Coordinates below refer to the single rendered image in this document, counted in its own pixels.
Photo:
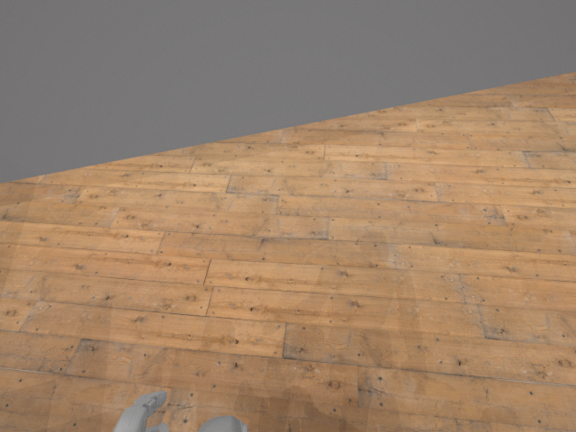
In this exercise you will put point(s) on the robot left hand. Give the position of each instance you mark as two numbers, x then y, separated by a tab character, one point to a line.
134	419

